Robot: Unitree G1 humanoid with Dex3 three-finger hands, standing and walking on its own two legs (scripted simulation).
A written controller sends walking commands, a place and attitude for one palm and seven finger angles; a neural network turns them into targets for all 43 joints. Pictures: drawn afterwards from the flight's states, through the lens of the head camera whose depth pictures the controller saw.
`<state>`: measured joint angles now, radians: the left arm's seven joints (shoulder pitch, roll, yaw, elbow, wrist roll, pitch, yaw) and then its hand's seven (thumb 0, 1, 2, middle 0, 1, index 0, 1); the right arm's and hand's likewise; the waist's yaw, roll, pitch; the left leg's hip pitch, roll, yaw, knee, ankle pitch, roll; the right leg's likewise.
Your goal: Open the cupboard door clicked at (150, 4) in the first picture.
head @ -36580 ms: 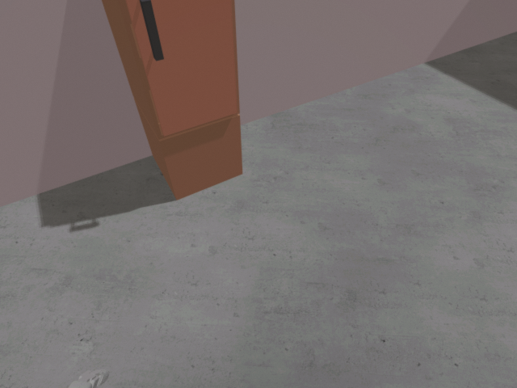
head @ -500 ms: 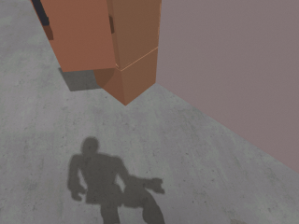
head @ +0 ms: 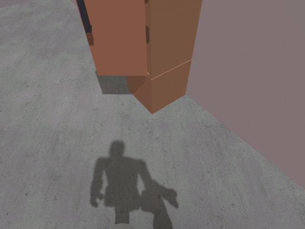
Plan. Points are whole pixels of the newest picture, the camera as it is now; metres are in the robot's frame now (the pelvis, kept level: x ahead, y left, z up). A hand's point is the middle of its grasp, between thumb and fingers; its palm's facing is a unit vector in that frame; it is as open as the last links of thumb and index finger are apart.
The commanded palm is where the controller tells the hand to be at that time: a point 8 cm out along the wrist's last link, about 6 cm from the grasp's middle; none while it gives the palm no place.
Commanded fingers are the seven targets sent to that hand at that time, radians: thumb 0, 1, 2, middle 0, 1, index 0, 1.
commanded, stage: take the last steps up to it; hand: left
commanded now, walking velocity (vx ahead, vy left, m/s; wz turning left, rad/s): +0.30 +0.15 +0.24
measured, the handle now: (85, 12) +1.04 +0.43 +0.07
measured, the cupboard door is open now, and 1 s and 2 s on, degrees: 52 52 52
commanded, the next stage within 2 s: come to a stop and stand still in 1.36 s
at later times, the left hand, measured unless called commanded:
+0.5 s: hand (76, 215) +0.17 +0.25 -0.16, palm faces +0.08 -0.98 -0.20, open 7.4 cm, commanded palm none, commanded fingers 0.00 0.90 0.90 -0.20 -0.30 -0.20 -0.30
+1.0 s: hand (73, 202) +0.21 +0.29 -0.18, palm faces +0.20 -0.97 -0.17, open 7.3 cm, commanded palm none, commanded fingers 0.00 0.90 0.90 -0.20 -0.30 -0.20 -0.30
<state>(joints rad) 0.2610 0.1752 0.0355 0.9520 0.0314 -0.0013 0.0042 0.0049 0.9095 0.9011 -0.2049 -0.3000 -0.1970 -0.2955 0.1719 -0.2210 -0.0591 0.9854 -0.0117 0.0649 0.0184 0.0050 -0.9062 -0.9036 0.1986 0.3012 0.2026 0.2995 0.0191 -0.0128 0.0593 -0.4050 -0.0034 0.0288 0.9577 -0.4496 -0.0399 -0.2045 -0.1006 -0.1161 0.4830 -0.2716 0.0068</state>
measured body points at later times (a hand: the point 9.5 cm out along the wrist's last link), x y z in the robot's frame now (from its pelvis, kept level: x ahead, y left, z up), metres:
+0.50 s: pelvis +0.10 +0.06 +0.00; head +0.12 +0.05 +0.45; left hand +0.17 +0.31 -0.14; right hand +0.07 -0.16 -0.16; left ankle +0.02 +0.14 -0.74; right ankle +0.18 -0.07 -0.71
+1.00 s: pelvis +0.28 +0.11 -0.01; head +0.30 +0.13 +0.44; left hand +0.21 +0.34 -0.17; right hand +0.40 -0.12 -0.14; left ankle +0.34 +0.24 -0.74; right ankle +0.21 -0.05 -0.74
